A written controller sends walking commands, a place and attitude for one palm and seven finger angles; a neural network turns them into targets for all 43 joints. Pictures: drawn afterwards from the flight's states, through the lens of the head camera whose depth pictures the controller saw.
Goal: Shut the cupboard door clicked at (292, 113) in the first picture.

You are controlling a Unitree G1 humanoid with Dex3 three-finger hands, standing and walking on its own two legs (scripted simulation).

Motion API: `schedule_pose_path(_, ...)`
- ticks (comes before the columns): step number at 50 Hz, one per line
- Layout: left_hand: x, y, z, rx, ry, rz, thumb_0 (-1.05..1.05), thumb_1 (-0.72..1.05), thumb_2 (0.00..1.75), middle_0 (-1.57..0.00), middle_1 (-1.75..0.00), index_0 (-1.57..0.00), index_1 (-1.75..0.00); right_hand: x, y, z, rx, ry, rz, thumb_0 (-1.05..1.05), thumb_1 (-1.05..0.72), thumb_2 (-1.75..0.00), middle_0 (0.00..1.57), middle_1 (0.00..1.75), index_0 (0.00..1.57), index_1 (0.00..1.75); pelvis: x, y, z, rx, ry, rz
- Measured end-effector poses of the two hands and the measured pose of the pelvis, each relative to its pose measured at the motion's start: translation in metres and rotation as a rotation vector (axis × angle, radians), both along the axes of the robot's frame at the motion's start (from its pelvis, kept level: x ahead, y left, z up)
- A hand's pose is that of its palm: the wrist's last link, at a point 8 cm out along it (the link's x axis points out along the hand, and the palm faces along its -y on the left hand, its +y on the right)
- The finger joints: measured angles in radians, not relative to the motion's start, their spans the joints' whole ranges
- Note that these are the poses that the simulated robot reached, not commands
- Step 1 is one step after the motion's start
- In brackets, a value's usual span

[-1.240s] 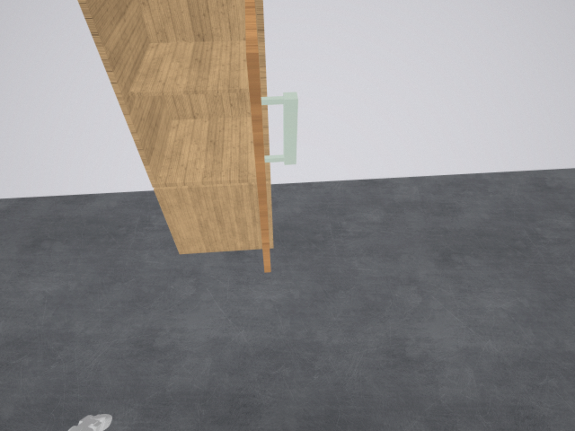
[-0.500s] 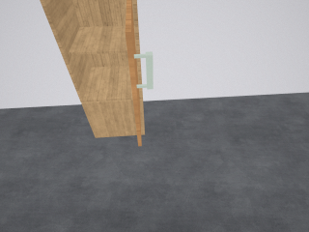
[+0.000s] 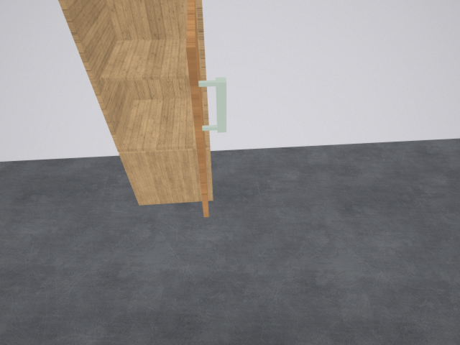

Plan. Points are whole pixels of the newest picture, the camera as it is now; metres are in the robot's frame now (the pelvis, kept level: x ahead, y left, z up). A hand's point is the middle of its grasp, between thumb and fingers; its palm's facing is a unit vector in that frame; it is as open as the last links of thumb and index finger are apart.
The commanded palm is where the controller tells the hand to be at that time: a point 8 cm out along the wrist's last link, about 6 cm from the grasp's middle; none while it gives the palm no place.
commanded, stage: look at it before walking up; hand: left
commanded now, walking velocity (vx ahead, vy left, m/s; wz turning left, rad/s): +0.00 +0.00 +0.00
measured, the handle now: (212, 107) +0.63 +0.09 +0.07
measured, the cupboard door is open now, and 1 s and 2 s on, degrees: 90 90 90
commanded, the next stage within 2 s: walk to a spot facing it in 1.64 s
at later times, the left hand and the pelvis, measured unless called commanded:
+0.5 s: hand out of the picture +0.08 +0.25 -0.15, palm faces -0.03 -0.94 -0.34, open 7.4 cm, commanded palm none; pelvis +0.01 +0.00 +0.00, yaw +0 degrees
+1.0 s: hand out of the picture +0.08 +0.25 -0.15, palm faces -0.03 -0.94 -0.34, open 7.4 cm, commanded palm none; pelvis +0.01 +0.00 +0.00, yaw +0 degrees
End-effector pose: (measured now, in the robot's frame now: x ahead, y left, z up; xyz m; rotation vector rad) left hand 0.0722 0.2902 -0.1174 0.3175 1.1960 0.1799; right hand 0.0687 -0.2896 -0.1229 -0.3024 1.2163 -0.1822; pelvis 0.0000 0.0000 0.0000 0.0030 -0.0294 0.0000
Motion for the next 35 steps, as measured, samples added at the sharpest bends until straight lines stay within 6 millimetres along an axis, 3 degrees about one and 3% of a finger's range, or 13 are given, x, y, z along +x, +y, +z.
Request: schedule_pose_path(35, 0.004, 0.009, 0.002, 0.009, 0.005, 0.007, 0.00, 0.90, 0.90, -0.20, -0.30, -0.20, -0.30, 0.018, 0.003, 0.004, -0.007, -0.025, 0.010, 0.01, -0.90, -0.90, 0.21, 0.30, 0.20, 0.30, 0.007, 0.004, 0.001, 0.000, -0.002, -0.001)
